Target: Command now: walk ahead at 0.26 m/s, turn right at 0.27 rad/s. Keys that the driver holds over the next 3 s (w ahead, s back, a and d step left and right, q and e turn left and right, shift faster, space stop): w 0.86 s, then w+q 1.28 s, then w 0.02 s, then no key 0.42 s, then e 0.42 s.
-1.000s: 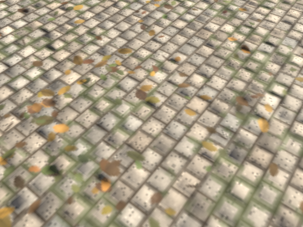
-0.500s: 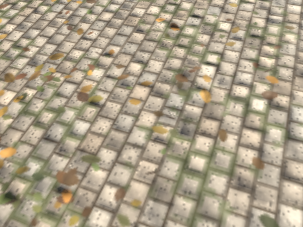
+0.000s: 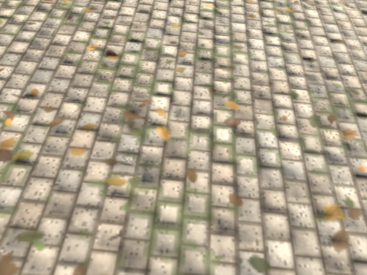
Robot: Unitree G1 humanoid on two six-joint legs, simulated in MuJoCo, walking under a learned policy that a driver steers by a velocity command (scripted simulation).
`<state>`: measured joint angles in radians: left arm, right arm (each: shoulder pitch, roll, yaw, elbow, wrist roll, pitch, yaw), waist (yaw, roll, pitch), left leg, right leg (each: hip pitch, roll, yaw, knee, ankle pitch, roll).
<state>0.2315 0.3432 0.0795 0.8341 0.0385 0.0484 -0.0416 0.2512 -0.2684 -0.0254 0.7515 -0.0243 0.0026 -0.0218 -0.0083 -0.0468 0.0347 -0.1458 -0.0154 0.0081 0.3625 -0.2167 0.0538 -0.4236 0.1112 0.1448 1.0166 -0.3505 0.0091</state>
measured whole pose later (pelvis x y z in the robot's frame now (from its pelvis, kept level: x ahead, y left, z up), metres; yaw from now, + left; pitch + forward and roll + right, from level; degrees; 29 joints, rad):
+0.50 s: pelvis +0.16 -0.06 +0.00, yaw -2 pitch +0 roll -1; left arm 0.36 0.23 0.02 0.95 0.01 -0.08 -0.01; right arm 0.25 -0.28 -0.05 0.85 -0.04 -0.02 0.05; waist 0.00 0.05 0.02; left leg -0.58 0.09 0.02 1.00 -0.21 0.03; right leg -0.01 0.08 -0.02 0.22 -0.22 -0.08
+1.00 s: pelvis +0.44 -0.02 +0.00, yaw +0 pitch -1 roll +0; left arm 0.19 0.25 0.03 0.93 0.05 -0.04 -0.03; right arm 0.38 -0.23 -0.04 0.97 -0.01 -0.08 0.01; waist -0.02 -0.03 0.05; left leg -0.12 -0.09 0.06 0.31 -0.18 0.11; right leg -0.56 -0.09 0.01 1.01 -0.20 -0.03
